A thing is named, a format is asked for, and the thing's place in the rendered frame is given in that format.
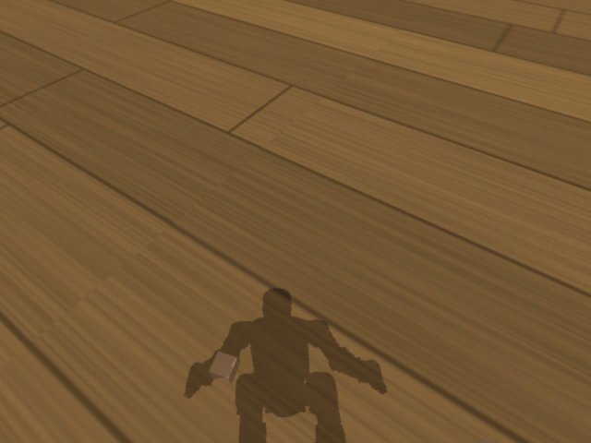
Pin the cube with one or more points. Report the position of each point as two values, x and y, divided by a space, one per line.
224 367

